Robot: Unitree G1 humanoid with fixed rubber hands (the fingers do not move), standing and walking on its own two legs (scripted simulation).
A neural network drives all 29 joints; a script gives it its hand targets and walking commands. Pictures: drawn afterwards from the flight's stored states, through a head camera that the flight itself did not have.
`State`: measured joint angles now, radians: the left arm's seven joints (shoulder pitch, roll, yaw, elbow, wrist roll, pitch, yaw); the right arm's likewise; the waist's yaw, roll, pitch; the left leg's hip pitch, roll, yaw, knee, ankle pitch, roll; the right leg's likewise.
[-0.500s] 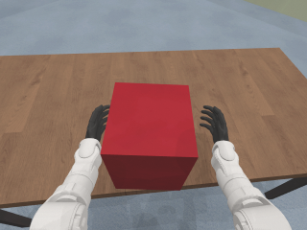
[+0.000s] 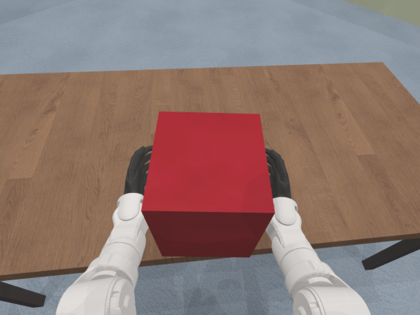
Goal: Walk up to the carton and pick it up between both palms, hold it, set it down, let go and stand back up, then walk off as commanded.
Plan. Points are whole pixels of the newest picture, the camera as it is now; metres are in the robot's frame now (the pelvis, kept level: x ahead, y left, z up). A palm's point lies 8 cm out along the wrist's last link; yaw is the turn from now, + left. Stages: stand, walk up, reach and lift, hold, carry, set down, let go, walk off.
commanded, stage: reach and lift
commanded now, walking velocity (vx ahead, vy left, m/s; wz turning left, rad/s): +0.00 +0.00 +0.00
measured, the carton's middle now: (207, 189) +0.37 +0.01 -0.01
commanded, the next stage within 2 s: none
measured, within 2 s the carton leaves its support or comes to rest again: leaves its support in 0.10 s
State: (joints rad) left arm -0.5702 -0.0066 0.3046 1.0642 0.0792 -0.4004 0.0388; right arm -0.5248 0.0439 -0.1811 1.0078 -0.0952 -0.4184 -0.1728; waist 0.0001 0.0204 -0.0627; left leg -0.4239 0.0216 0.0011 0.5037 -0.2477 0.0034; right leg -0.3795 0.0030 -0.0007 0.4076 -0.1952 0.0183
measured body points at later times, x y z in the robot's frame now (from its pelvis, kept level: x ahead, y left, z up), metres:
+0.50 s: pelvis +0.00 -0.01 +0.00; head +0.03 +0.00 +0.45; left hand +0.36 +0.15 +0.01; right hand +0.36 -0.14 +0.03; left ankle -0.01 +0.11 -0.74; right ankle +0.00 -0.14 -0.74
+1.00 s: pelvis +0.00 -0.01 +0.00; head +0.03 +0.00 +0.45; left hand +0.36 +0.15 +0.01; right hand +0.36 -0.14 +0.03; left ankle -0.01 +0.11 -0.74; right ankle +0.00 -0.14 -0.74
